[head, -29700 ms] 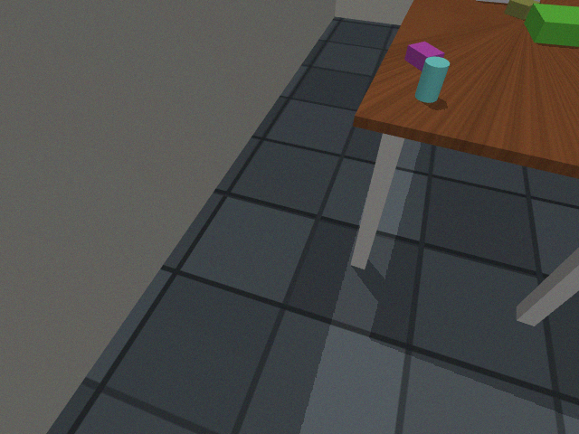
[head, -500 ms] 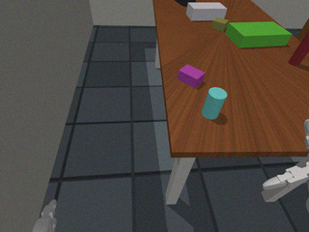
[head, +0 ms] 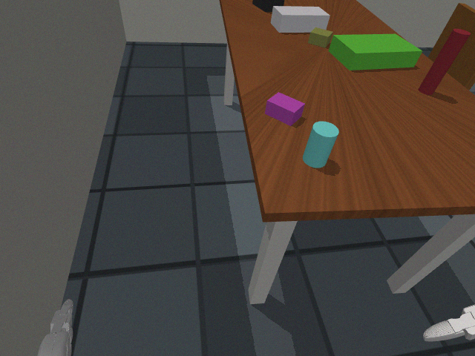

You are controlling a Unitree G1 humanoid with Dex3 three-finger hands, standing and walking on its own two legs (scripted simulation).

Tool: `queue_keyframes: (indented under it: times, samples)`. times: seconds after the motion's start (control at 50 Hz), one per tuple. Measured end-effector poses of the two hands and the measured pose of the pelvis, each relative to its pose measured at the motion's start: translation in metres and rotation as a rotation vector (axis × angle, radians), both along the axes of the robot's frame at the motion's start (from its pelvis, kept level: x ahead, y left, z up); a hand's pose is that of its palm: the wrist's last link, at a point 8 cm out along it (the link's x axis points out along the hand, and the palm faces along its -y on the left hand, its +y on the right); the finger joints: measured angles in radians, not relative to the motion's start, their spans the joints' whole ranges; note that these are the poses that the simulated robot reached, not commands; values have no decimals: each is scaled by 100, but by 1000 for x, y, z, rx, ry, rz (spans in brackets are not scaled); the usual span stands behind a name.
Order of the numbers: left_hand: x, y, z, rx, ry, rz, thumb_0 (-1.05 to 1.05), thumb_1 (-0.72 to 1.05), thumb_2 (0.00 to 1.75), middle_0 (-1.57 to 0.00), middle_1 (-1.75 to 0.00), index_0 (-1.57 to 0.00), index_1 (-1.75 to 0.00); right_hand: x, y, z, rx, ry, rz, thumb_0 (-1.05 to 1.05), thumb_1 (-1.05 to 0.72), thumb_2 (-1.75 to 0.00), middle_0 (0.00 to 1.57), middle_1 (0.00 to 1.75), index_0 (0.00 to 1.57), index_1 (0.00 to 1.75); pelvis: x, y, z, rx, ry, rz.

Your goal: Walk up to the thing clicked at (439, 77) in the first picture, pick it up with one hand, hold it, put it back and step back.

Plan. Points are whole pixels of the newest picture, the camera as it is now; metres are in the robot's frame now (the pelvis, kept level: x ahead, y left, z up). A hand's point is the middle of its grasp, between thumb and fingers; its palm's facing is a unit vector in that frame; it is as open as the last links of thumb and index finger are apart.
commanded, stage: sink last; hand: right
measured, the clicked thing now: (319, 145) +0.55 -0.22 +0.05
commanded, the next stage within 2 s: home in 0.02 s
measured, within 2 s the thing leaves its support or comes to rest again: neither
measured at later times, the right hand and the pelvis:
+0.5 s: hand (403, 315) +0.17 -0.26 +0.03, palm faces +0.27 +0.91 -0.33, open 17.4 cm; pelvis +0.01 -0.02 +0.01, yaw +0 degrees
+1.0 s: hand (335, 318) +0.21 -0.20 -0.09, palm faces +0.10 +0.96 -0.26, open 17.4 cm; pelvis +0.03 -0.01 +0.00, yaw +1 degrees
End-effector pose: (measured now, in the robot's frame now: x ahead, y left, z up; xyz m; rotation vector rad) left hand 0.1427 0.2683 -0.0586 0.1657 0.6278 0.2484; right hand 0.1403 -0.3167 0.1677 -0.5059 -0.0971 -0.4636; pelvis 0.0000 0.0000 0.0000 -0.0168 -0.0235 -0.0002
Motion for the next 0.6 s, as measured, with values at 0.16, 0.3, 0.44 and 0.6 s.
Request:
queue_keyframes:
  times: [0.16, 0.3, 0.44, 0.6]
  samples:
    - [-3, -9, 6, 31, -5, -25, -1, -52, 6, -6, -6, -6, -6, 1, -13, -6, -18, -25, -4, -1, 58, -6, 6, 7, 7, 7, -4, -3, 2, 6, 0, 2]
    - [14, -45, 9, -22, -64, -89, -1, -33, 25, -9, -12, -9, -12, 3, -13, -18, 23, -12, 25, -1, 56, -6, 6, 6, 7, 6, 0, -11, 4, 12, -11, 8]
    - [23, -80, -2, -97, -29, -143, -1, 8, 48, -14, -18, -14, -18, 1, 5, -87, 210, 228, 46, -1, 53, -7, 6, 6, 6, 6, 4, -18, 6, 14, 3, 7]
    - [22, -58, 0, -9, 22, -101, 0, 54, 71, -18, -25, -17, -24, 8, 40, -164, 385, 489, 81, -1, 53, -7, 6, 6, 6, 6, 12, -19, 5, 15, 31, 9]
